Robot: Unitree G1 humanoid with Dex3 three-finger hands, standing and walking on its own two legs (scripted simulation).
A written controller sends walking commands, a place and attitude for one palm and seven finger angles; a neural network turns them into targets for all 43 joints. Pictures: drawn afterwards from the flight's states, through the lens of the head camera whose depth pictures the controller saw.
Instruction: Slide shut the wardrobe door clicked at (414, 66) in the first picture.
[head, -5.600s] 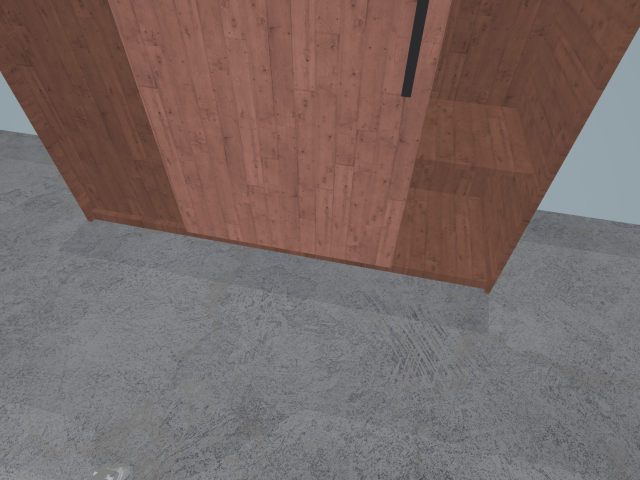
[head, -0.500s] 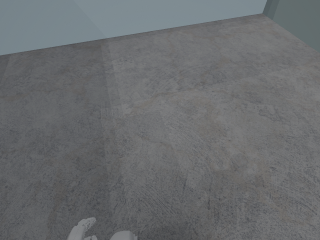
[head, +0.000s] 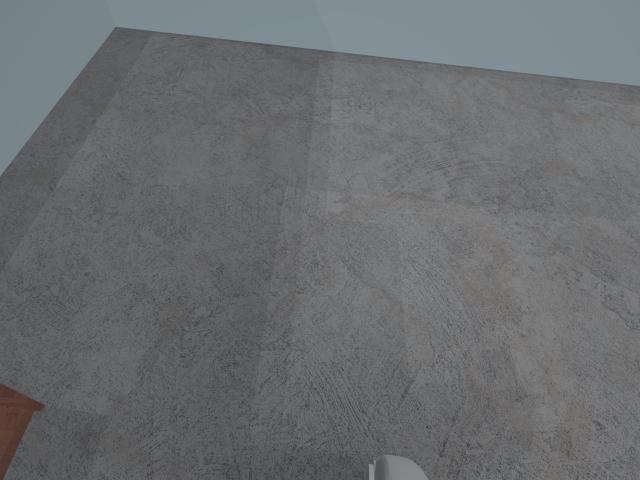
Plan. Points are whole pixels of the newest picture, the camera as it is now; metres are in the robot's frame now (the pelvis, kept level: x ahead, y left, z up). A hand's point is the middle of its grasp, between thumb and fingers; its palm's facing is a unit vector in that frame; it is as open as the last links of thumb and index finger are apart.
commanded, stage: turn to face it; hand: left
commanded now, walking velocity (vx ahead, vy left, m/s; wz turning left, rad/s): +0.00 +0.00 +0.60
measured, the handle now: out of the picture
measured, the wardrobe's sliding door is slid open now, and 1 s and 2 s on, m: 0.38 0.38 0.38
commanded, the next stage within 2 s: none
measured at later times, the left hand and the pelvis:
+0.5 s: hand out of the picture +0.04 +0.14 -0.14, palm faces +0.31 -0.91 -0.28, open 7.4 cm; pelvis -0.01 -0.08 +0.00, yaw +19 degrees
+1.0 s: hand out of the picture -0.12 +0.17 -0.19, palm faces +0.62 -0.74 -0.25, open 7.4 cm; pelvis -0.02 -0.02 -0.01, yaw +37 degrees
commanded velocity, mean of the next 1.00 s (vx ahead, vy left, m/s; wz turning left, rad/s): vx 0.00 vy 0.00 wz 0.60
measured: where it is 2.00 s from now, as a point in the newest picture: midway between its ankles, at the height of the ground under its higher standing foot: outside the picture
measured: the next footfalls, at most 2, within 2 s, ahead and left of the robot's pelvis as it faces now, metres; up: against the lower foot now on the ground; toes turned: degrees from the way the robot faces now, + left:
right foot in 0.36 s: +0.04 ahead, -0.17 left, +0.00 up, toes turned +12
left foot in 0.86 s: -0.05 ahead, +0.07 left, +0.00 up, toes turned +39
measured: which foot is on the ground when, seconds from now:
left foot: down 0.00-0.36, up 0.38-0.84, down 0.86-1.00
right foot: up 0.00-0.34, down 0.36-0.86, up 0.88-1.00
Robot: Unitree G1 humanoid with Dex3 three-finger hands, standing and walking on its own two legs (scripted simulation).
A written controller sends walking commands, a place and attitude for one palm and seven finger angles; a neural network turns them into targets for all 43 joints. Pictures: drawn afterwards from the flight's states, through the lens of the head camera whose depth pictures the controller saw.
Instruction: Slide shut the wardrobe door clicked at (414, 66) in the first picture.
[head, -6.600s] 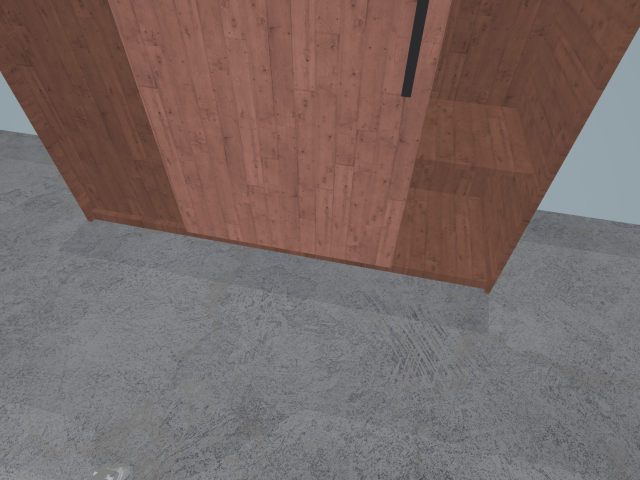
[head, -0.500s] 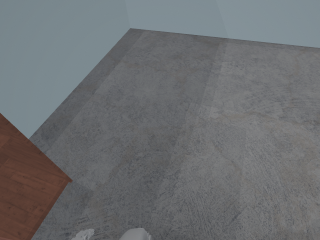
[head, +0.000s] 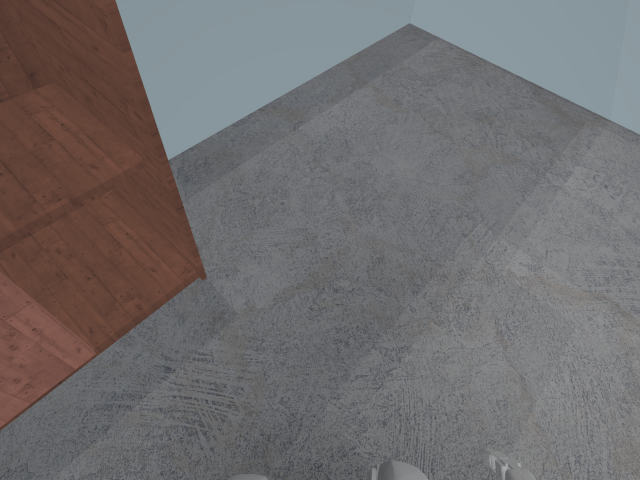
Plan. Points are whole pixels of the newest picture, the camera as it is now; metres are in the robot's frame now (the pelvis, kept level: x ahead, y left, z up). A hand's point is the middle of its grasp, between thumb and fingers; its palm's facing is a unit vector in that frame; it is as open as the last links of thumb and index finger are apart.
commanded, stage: turn to face it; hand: left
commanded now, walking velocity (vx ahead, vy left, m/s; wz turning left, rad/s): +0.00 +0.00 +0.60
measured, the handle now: out of the picture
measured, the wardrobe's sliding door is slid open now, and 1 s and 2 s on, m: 0.38 0.38 0.38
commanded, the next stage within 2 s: take the last steps up to it in 1.50 s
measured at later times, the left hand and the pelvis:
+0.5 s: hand out of the picture +0.10 +0.17 -0.12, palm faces +0.27 -0.92 -0.30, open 7.4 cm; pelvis +0.02 -0.05 +0.00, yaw +18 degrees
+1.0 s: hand out of the picture -0.11 +0.20 -0.18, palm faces +0.61 -0.75 -0.25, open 7.4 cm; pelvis +0.00 +0.01 +0.00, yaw +36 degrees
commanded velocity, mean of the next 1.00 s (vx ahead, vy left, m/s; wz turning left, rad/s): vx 0.00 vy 0.00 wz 0.59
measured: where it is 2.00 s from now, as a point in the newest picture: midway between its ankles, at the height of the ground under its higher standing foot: outside the picture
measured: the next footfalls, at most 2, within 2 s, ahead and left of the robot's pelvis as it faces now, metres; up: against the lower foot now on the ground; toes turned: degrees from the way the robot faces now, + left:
right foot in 0.38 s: +0.08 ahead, -0.14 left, +0.00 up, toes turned +11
left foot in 0.86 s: -0.01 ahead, +0.09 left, +0.00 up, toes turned +37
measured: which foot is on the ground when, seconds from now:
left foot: down 0.00-0.38, up 0.40-0.84, down 0.86-1.00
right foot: up 0.00-0.36, down 0.38-0.86, up 0.88-1.00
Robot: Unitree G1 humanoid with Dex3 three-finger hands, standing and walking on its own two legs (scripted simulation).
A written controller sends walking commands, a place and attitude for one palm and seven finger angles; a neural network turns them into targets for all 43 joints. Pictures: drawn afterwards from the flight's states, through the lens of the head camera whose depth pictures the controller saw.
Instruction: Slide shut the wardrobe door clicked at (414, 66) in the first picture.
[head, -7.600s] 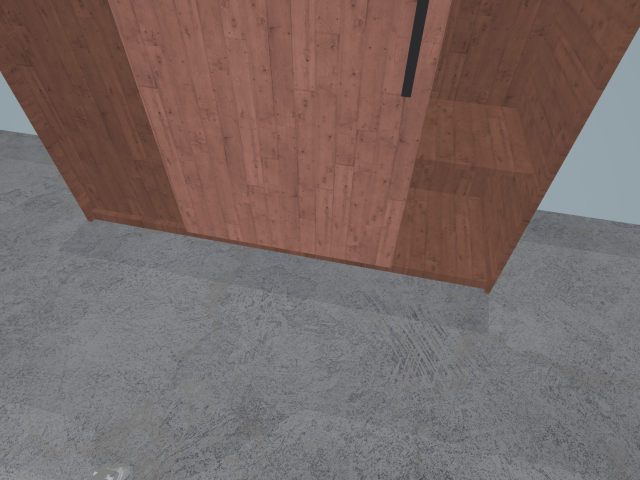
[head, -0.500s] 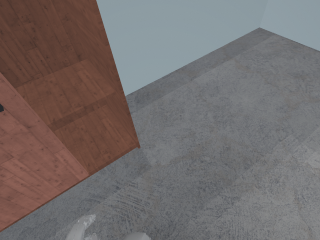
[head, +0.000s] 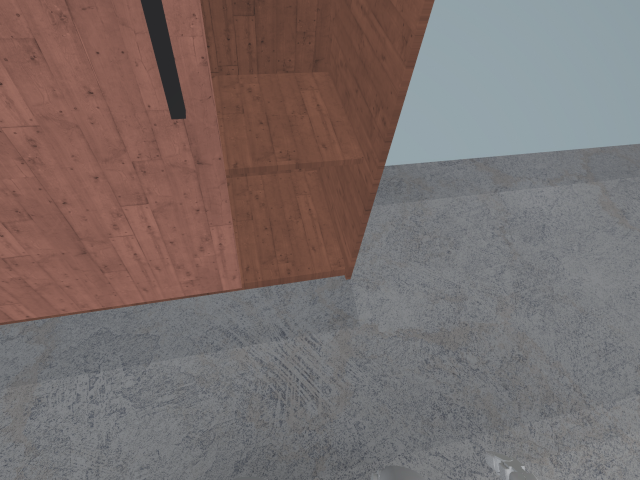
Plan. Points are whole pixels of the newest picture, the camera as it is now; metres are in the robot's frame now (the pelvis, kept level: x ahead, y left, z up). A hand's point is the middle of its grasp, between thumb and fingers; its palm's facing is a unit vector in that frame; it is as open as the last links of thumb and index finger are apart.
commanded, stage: turn to face it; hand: left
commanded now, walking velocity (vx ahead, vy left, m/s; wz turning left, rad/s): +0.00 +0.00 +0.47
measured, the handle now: (164, 47) +0.67 +0.32 +0.14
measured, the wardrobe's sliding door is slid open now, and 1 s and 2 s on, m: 0.38 0.38 0.38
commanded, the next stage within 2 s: take the last steps up to it in 0.50 s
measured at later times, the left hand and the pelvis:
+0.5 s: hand out of the picture +0.10 +0.18 -0.14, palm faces +0.18 -0.95 -0.27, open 7.4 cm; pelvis +0.00 -0.03 +0.00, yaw +10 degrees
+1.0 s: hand out of the picture -0.12 +0.15 -0.17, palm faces +0.39 -0.90 -0.18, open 7.4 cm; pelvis +0.02 +0.01 +0.00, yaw +16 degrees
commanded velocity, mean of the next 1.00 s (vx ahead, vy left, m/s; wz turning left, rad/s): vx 0.13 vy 0.00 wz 0.18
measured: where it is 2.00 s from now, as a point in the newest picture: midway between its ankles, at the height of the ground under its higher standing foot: (284, 450)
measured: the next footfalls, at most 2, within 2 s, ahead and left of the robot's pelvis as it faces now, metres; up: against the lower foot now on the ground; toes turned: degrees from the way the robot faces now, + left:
right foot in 0.48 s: +0.06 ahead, -0.13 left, +0.00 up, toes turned +9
left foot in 0.96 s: -0.01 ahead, +0.11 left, +0.00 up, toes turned +21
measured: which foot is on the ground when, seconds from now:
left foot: down 0.00-0.48, up 0.50-0.94, down 0.96-1.00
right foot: up 0.00-0.46, down 0.48-0.96, up 0.98-1.00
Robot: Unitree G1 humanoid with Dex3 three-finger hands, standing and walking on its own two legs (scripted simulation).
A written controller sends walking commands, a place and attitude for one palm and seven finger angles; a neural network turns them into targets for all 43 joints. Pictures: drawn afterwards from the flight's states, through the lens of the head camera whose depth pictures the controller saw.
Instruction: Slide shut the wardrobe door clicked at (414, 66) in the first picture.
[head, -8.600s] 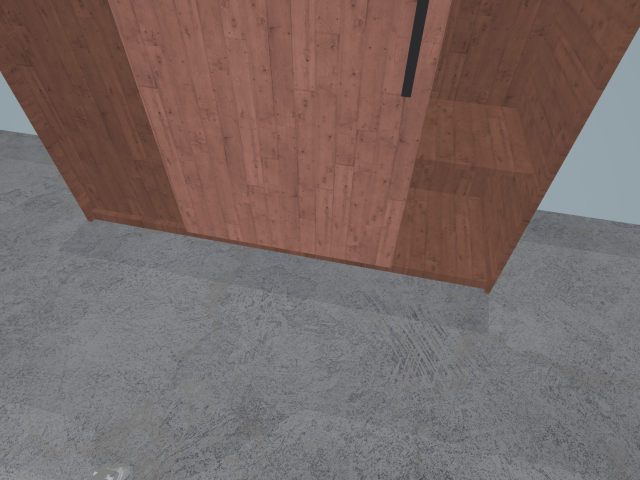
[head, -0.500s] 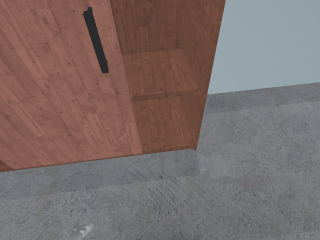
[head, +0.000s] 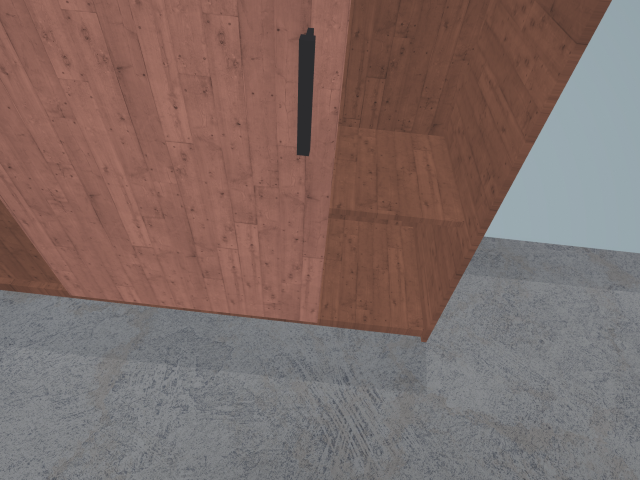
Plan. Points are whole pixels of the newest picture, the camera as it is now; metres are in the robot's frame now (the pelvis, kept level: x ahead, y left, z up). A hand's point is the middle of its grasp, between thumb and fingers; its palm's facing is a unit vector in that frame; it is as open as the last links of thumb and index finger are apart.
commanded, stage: take the last steps up to it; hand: left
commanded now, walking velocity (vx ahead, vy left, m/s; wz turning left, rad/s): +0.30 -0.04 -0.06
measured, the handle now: (306, 95) +0.72 +0.12 +0.13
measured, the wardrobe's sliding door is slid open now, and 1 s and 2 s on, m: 0.38 0.38 0.38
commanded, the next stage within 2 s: come to a stop and stand still in 0.44 s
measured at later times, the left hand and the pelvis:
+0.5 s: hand (249, 390) +0.29 +0.14 -0.17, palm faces -0.01 -0.98 -0.21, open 7.4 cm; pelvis +0.18 -0.04 -0.02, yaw -1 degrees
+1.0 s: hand (231, 397) +0.27 +0.17 -0.18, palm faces +0.01 -0.98 -0.21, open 7.4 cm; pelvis +0.23 -0.01 +0.00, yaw -4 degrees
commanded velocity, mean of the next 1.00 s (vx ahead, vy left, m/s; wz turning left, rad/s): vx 0.01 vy -0.03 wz -0.01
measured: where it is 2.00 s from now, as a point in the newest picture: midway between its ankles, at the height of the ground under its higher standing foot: outside the picture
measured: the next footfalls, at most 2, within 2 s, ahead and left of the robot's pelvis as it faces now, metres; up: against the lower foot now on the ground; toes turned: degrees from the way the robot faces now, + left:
right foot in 0.40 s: +0.30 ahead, -0.13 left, +0.00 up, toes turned -9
left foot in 0.82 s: +0.34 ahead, +0.09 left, +0.00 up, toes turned +1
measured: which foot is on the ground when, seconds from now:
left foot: down 0.00-0.40, up 0.42-0.80, down 0.82-1.00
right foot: up 0.00-0.38, down 0.40-0.84, up 0.86-1.00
